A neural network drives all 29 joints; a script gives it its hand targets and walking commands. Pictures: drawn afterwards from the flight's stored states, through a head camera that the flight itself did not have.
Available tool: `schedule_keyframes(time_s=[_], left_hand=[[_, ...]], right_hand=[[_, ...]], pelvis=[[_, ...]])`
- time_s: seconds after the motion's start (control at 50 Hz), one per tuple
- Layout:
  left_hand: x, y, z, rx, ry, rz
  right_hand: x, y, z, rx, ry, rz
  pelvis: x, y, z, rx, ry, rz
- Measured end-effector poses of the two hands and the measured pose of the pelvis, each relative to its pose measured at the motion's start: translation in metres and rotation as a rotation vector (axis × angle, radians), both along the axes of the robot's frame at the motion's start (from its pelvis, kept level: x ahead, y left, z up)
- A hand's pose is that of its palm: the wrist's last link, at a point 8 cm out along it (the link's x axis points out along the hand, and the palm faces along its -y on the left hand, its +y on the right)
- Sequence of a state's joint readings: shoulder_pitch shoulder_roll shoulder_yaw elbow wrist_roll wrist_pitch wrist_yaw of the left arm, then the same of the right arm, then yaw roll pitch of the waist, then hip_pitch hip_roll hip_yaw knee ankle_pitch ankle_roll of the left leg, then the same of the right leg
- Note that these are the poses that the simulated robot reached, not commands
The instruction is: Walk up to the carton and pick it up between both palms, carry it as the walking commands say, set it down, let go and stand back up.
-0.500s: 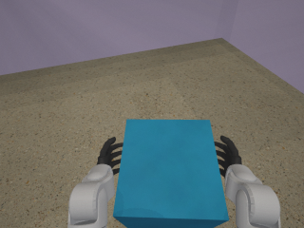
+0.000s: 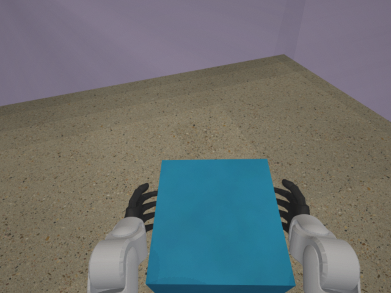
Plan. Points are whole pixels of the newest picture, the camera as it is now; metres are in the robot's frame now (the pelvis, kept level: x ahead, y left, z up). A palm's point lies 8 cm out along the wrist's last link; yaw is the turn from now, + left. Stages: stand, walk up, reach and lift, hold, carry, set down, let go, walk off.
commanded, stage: carry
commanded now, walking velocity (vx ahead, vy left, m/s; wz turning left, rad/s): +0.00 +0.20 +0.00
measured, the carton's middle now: (214, 237) +0.24 +0.00 +0.02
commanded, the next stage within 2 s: none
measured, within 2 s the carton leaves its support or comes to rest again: neither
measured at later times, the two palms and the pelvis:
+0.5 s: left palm (65, 238) +0.20 +0.26 +0.09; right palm (232, 244) +0.20 -0.03 +0.09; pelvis -0.03 +0.13 +0.00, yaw -1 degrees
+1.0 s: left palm out of the picture +0.17 +0.40 +0.09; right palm (149, 266) +0.16 +0.11 +0.08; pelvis -0.07 +0.26 -0.01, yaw -2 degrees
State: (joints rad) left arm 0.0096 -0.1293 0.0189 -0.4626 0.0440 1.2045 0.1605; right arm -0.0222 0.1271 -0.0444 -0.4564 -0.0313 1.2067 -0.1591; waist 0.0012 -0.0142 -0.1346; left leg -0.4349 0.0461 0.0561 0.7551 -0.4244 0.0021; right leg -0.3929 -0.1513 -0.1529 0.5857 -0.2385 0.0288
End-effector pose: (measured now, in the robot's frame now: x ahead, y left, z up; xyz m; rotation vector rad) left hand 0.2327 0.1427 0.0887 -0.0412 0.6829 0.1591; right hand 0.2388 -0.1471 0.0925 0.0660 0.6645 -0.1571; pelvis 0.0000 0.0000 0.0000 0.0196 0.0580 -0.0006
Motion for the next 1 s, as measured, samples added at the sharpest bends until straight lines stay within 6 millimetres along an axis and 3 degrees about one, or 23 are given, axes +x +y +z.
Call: schedule_keyframes(time_s=[0.18, 0.38, 0.48, 0.62, 0.76, 1.0], left_hand=[[-0.012, 0.069, -0.005, -0.024, -0.001, 0.018], [-0.016, 0.09, 0.001, 0.022, -0.039, -0.027], [-0.028, 0.112, 0.0, 0.022, 0.011, -0.032], [-0.033, 0.167, 0.005, -0.006, -0.041, -0.015], [-0.048, 0.224, -0.006, -0.036, 0.001, 0.017], [-0.06, 0.253, 0.004, 0.025, -0.035, -0.04]], right_hand=[[-0.012, 0.069, -0.004, -0.026, 0.0, 0.019], [-0.028, 0.09, -0.011, 0.018, -0.038, -0.025], [-0.039, 0.112, -0.009, 0.018, 0.011, -0.029], [-0.038, 0.167, 0.006, -0.011, -0.041, -0.013], [-0.047, 0.224, -0.001, -0.042, 0.002, 0.021], [-0.077, 0.253, -0.009, 0.019, -0.033, -0.037]], pelvis=[[-0.013, 0.063, -0.004, -0.014, -0.001, -0.014], [-0.027, 0.098, -0.011, -0.01, 0.01, -0.029], [-0.033, 0.12, 0.0, -0.01, -0.003, -0.021], [-0.04, 0.169, -0.001, -0.001, 0.007, -0.005], [-0.052, 0.217, -0.001, -0.025, 0.003, -0.015], [-0.072, 0.264, -0.007, -0.013, 0.008, -0.038]])
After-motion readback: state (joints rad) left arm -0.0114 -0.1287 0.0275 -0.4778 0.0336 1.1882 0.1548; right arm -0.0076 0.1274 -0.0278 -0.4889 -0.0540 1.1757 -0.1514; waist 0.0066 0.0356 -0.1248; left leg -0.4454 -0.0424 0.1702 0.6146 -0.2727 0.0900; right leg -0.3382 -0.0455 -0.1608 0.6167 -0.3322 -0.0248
